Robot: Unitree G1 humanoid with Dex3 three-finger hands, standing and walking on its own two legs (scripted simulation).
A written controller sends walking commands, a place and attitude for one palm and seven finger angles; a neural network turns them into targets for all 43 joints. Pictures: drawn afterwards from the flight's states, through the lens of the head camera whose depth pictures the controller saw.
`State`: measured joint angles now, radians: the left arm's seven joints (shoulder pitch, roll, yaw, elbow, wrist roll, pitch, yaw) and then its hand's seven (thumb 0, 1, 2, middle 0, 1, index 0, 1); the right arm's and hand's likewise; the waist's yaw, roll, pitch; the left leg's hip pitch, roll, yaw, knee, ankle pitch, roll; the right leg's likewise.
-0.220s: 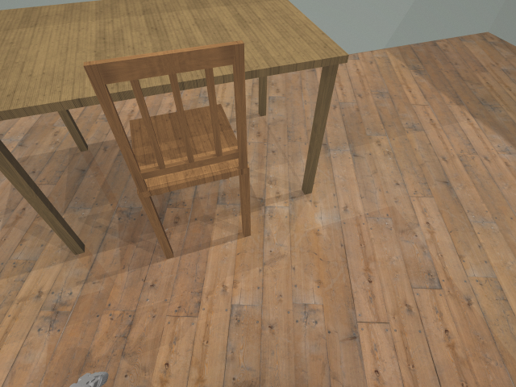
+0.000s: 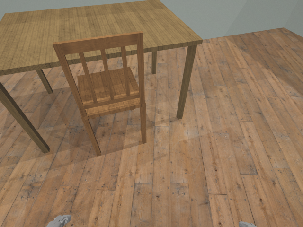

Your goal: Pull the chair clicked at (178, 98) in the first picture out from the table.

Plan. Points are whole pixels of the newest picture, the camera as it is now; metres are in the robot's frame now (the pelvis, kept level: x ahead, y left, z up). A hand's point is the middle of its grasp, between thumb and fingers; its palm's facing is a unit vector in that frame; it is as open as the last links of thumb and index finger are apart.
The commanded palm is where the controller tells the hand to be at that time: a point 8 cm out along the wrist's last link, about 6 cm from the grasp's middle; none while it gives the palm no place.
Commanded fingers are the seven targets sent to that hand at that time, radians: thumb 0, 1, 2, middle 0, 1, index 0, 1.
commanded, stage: stand and wait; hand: left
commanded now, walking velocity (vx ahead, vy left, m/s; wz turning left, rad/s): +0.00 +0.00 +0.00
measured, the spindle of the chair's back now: (107, 76) +0.80 +0.26 -0.09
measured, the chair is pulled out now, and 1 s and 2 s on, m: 0.00 0.00 0.00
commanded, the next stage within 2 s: look at it before walking up in 0.72 s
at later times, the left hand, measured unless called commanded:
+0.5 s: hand out of the picture +0.03 +0.23 -0.16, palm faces -0.03 -0.95 -0.31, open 7.4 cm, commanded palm none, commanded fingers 0.00 0.90 0.90 -0.20 -0.30 -0.20 -0.30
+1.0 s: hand out of the picture +0.03 +0.22 -0.16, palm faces -0.02 -0.96 -0.28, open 7.4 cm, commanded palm none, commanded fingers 0.00 0.90 0.90 -0.20 -0.30 -0.20 -0.30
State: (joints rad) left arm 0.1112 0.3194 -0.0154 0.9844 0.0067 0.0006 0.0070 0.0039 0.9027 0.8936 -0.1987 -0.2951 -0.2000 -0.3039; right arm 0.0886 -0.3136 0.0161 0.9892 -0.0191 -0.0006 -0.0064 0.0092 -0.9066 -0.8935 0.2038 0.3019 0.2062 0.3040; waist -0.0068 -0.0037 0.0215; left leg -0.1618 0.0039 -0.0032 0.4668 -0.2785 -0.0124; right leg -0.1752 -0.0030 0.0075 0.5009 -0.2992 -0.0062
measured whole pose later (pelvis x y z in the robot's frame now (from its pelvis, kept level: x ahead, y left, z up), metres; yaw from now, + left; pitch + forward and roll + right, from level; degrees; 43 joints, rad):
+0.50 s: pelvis -0.02 -0.01 +0.01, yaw +0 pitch -2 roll +0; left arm 0.18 0.30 -0.01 1.09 0.00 0.00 0.01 0.00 0.90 0.89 -0.20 -0.30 -0.20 -0.30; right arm 0.16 -0.30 0.02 1.11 -0.01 0.01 -0.01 0.01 -0.91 -0.89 0.20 0.30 0.21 0.30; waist -0.01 0.00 0.05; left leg -0.15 0.02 -0.01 0.40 -0.21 -0.03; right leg -0.16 0.01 0.00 0.42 -0.22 -0.02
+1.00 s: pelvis -0.03 +0.00 +0.01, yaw +0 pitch -2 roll +0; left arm 0.18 0.28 -0.01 1.10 0.01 -0.01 0.01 0.00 0.90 0.89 -0.20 -0.29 -0.20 -0.30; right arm 0.17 -0.27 0.01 1.12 -0.01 -0.01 -0.01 0.01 -0.91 -0.89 0.20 0.30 0.21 0.30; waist 0.00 -0.01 0.03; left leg -0.16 0.01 0.00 0.39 -0.19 -0.02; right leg -0.17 0.01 0.01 0.41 -0.20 -0.01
